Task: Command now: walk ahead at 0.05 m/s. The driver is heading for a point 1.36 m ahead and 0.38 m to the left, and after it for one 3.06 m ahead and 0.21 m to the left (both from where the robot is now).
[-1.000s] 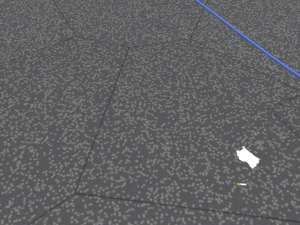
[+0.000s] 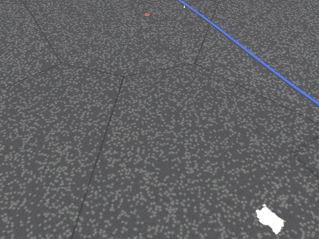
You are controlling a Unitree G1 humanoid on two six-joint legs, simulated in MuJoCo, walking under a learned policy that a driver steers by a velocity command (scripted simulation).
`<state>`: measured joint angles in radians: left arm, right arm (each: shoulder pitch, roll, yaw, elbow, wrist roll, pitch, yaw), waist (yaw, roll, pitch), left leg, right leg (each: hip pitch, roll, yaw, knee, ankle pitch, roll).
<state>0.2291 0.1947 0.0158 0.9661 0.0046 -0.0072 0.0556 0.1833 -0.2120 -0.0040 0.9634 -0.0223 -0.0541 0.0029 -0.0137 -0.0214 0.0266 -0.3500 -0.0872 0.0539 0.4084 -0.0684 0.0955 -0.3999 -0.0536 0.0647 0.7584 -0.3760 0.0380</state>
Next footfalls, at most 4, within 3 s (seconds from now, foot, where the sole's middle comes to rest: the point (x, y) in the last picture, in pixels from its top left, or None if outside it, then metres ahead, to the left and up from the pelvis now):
0.06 right None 0.07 -0.14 -0.77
1.52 left None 0.47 0.09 -0.77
2.00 right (159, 172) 0.80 0.02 -0.77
2.50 left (89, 151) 0.93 0.37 -0.77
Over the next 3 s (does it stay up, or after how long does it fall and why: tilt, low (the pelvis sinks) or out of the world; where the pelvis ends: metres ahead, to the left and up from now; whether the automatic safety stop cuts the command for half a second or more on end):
stays up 0.91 0.23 0.00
